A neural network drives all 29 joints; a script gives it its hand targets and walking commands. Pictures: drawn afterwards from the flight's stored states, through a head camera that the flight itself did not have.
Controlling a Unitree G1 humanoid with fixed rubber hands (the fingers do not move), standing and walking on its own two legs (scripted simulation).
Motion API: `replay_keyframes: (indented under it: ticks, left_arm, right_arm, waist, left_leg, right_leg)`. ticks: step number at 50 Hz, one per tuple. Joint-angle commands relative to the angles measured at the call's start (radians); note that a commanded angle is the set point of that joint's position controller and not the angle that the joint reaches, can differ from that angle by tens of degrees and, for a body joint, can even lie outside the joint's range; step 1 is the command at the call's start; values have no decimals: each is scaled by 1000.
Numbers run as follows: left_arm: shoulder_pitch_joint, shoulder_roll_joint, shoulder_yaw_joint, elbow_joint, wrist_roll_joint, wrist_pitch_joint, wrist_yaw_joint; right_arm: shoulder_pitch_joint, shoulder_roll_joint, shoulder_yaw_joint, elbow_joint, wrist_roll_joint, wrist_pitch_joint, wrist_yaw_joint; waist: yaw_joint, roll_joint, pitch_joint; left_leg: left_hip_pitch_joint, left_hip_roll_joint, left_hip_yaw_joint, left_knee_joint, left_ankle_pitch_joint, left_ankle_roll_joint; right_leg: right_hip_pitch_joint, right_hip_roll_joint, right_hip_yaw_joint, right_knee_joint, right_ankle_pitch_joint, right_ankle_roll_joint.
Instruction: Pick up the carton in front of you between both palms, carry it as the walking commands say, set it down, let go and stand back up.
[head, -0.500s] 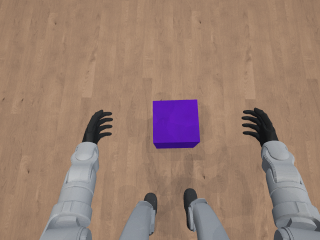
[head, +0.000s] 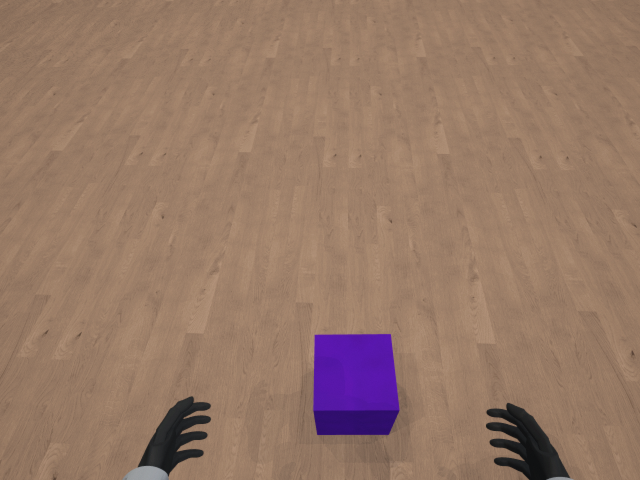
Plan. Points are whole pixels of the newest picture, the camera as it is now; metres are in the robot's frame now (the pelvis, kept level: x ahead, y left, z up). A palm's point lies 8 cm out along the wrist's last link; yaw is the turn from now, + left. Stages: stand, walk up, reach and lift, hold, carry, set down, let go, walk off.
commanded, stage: let go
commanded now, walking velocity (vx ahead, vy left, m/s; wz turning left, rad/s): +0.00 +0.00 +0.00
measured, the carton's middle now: (352, 386) +0.45 -0.03 -0.65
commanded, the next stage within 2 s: stand in 0.34 s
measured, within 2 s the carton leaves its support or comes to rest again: neither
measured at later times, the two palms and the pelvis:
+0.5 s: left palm out of the picture +0.14 +0.27 -0.08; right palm (577, 479) +0.16 -0.27 -0.08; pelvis +0.01 +0.00 -0.01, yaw +0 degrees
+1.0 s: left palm out of the picture +0.11 +0.27 -0.10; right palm out of the picture +0.12 -0.28 -0.10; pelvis +0.00 +0.00 +0.00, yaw +0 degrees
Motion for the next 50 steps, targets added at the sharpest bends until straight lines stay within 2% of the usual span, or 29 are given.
replay_keyframes:
  ticks: [1, 5, 16, 17, 18, 19, 21, 23, 27, 31, 50]
  left_arm:
    - [-48, 84, 18, -106, 0, 18, -7]
    - [-57, 85, 20, -108, 9, 54, -10]
    - [-54, 88, 30, -121, 19, 76, -6]
    - [0, 104, 27, -57, 7, 47, 12]
    - [-51, 194, 67, 68, 14, 11, 51]
    - [-45, 206, 69, 75, 13, -10, 67]
    - [-65, 175, 66, 107, 21, -39, 75]
    - [-69, 167, 66, 133, 24, -55, 76]
    - [-60, 177, 70, 174, 27, -72, 85]
    - [-48, 185, 69, 198, 27, -73, 93]
    - [-52, 209, 45, 300, 21, -76, 98]
  right_arm:
    - [-52, -98, -21, -112, -1, 20, 4]
    - [-59, -98, -20, -112, -5, 58, 8]
    - [-46, -95, -27, -126, -17, 81, 3]
    - [-90, -132, -30, -174, -31, 136, -26]
    - [-96, -207, -71, -3, -1, 52, -47]
    - [-64, -197, -67, 13, -4, 12, -58]
    - [-65, -171, -62, 59, -17, -34, -65]
    - [-76, -169, -61, 90, -16, -55, -67]
    - [-67, -188, -64, 134, -18, -72, -75]
    - [-56, -201, -63, 161, -20, -76, -84]
    - [-40, -223, -40, 251, -12, -80, -99]
  waist:
    - [1, 2, -20]
    - [1, 7, 26]
    - [0, -3, -1]
    - [9, -36, -66]
    - [12, 1, -69]
    - [-2, -2, -77]
    - [-5, -1, -50]
    - [-4, 2, -51]
    - [0, -2, -78]
    - [2, -6, -91]
    - [0, -5, -49]
  left_leg:
    - [-44, 11, 19, -103, 122, -26]
    - [-40, 12, 22, -102, 96, -23]
    - [23, 1, 23, -72, 213, -28]
    - [73, 1, 22, -46, 275, -22]
    - [-10, 39, 20, 18, 159, -33]
    - [4, 38, 11, 13, 111, -30]
    - [-19, 51, -15, -3, 63, -21]
    - [-20, 61, -30, -4, 99, -16]
    - [-1, 72, -38, 15, 228, -20]
    - [12, 76, -43, 23, 271, -18]
    - [17, 91, -67, -18, 227, -10]
  right_leg:
    - [153, 10, -29, -44, 126, 16]
    - [175, 10, -32, -35, 105, 13]
    - [209, 10, -18, -23, 216, 11]
    - [189, 35, -29, 9, 216, 24]
    - [77, -50, -4, 18, 183, 26]
    - [59, -50, 13, 11, 142, 16]
    - [10, -56, 26, -10, 72, 3]
    - [5, -60, 34, -12, 92, -1]
    - [36, -69, 39, 14, 216, 3]
    - [49, -72, 43, 30, 256, 3]
    - [56, -91, 72, 6, 218, -6]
